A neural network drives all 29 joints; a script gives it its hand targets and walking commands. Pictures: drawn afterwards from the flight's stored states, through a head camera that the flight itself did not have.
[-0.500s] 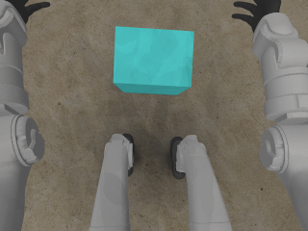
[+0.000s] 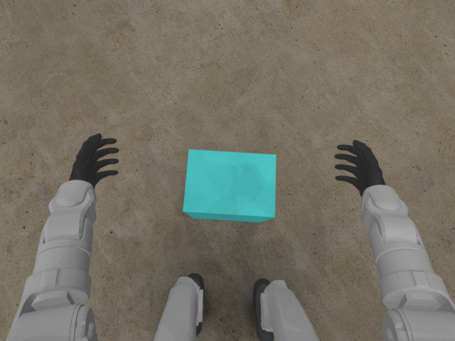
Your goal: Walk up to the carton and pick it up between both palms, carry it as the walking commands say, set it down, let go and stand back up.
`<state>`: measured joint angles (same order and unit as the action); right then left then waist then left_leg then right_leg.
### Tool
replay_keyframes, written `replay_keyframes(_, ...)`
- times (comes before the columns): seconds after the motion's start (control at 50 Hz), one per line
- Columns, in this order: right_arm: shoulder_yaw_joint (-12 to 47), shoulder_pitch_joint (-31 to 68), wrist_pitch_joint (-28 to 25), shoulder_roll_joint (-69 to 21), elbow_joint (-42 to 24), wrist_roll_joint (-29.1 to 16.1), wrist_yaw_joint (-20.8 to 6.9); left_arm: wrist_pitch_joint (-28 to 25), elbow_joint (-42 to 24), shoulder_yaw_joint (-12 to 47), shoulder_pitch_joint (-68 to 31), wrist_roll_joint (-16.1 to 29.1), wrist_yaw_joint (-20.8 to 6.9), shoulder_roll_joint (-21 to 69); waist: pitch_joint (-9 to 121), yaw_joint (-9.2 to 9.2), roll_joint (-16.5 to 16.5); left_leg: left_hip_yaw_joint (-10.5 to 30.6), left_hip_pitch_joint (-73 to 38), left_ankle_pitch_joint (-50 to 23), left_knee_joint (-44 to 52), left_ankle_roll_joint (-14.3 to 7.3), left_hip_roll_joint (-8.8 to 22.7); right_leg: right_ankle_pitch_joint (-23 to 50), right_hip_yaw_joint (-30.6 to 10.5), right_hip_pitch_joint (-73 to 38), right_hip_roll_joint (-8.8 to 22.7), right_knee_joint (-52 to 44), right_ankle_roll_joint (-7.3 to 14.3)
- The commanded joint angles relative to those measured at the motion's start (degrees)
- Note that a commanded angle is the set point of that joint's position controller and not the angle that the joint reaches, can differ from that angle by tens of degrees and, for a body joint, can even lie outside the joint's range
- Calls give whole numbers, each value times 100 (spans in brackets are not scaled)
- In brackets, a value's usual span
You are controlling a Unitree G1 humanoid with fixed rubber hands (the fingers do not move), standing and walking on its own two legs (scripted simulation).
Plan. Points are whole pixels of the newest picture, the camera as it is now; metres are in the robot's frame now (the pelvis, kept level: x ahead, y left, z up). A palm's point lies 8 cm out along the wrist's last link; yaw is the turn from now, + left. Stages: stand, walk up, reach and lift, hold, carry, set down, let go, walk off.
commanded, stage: let go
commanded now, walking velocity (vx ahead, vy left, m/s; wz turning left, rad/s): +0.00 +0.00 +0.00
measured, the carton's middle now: (229, 190) +0.44 +0.00 -0.55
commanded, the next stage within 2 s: stand in 0.98 s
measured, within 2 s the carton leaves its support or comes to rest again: neither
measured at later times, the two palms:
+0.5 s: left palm (34, 322) +0.19 +0.25 +0.01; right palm (432, 320) +0.19 -0.24 +0.00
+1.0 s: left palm out of the picture +0.16 +0.27 +0.01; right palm out of the picture +0.15 -0.22 +0.00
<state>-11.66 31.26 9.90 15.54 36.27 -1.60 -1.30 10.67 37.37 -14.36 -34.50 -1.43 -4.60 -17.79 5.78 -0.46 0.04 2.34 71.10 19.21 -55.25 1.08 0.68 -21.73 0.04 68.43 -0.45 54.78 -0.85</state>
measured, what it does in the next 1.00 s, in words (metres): rises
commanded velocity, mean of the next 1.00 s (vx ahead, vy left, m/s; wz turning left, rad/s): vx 0.00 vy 0.00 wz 0.00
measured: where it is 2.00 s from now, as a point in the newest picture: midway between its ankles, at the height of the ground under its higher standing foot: (229, 318)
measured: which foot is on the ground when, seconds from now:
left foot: down 0.00-1.00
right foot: down 0.00-1.00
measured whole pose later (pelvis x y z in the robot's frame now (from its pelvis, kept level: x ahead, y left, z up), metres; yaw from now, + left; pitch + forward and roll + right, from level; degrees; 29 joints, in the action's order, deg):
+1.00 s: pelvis -0.02 +0.01 +0.06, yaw +2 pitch -8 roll -1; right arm -4.7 -10.7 11.0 11.9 27.0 -1.6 -4.3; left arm 8.8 25.0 -7.7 8.6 -0.7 -4.5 -11.7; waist -8.3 -0.4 0.0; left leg 2.2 10.5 16.3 -34.9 0.0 -0.5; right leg -17.8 0.1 7.2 1.1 33.1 -1.4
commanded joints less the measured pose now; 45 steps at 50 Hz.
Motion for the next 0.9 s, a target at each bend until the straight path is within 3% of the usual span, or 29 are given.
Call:
replay_keyframes(0.0, 458, -612, -346, 336, -1148, -47, -188, -438, -1126, 621, 715, 327, -56, -415, 4525, 59, 245, -237, -4085, -3977, 782, -25, -324, 3758, -116, -2892, -208, -960, -49)
replay_keyframes(0.04, 553, -961, -444, 203, -1026, -52, -190, -526, -951, 768, 1044, 433, -97, -190, 3760, 147, 276, -206, -4050, -3596, 990, -16, -298, 3524, -144, -2936, -186, -1140, -32)
replay_keyframes(0.08, 580, -1400, -499, 211, -1041, 27, -184, -566, -662, 853, 1638, 435, -126, -69, 3188, 147, 132, -238, -4135, -2927, 1288, -23, -298, 3033, -90, -3216, -196, -1379, -53)
replay_keyframes(0.14, 720, -2090, -619, 94, -1080, 59, -141, -673, -601, 923, 2429, 362, -94, 8, 2549, 77, 115, -274, -4307, -2552, 1611, -8, -327, 2939, -94, -3803, -207, -1697, -53)
replay_keyframes(0.24, 881, -2861, -928, 109, -1846, 86, -80, -934, -1259, 923, 3312, 263, 24, 44, 2434, 100, -37, -209, -5214, -3268, 1866, -7, -417, 3944, -88, -4872, -271, -2020, -128)
replay_keyframes(0.28, 884, -3202, -935, 146, -1861, 110, -89, -959, -1444, 996, 3597, 228, 68, 34, 2147, 102, 59, -218, -5538, -3018, 2097, -6, -450, 3652, -77, -5127, -272, -2256, -136)
replay_keyframes(0.4, 996, -3962, -723, 52, -1849, 145, -158, -730, -1675, 1276, 4358, 106, 60, 103, 200, 87, -25, -387, -6010, -1352, 2945, -54, -475, 1688, 74, -5167, -284, -3096, -63)
replay_keyframes(0.48, 937, -3411, -387, 218, -1902, 99, -246, -428, -1721, 1212, 3938, 165, -31, -7, -1127, 28, 95, -488, -6153, -262, 3223, -32, -422, 254, 153, -4845, -248, -3467, 43)
replay_keyframes(0.54, 893, -3527, -231, 148, -2023, 150, -294, -255, -1942, 1163, 4012, 159, -83, 36, -1451, -1, 26, -572, -6553, 209, 3149, 7, -458, -415, 87, -4664, -110, -3646, 191)
replay_keyframes(0.62, 826, -3689, -187, 129, -2209, 238, -326, -145, -2079, 1077, 4276, 35, -124, 44, -1438, -34, -480, -542, -7249, 65, 2906, 39, -555, -905, -28, -4237, 117, -3910, 290)
replay_keyframes(0.7, 793, -3635, -164, 185, -2276, 290, -383, -91, -2242, 1058, 4196, -78, -109, 76, -1380, 5, -235, -438, -7525, 180, 2907, 29, -520, -897, 16, -4219, 106, -3803, 346)
replay_keyframes(0.72, 840, -3613, -153, 193, -2269, 285, -401, -54, -2173, 1049, 4248, -93, -109, 82, -1432, -18, -317, -438, -7508, 183, 2901, 19, -515, -946, 2, -4244, 132, -3807, 346)
replay_keyframes(0.74, 822, -3595, -152, 211, -2282, 293, -402, -53, -2209, 1050, 4213, -115, -91, 100, -1369, -18, -74, -429, -7469, 193, 2951, 13, -490, -743, 25, -4396, 68, -3717, 356)
replay_keyframes(0.76, 847, -3574, -152, 213, -2248, 270, -425, -32, -2079, 1099, 4280, -71, -92, 148, -1415, -21, -130, -407, -7264, 272, 2988, -20, -453, -694, 62, -4540, 38, -3668, 346)
replay_keyframes(0.88, 830, -3622, -8, 287, -2266, 394, -396, -269, -1989, 1037, 4250, -106, 1, 273, -1143, 52, 358, -204, -5933, 556, 3372, -234, -78, 170, 375, -6212, -251, -2895, 99)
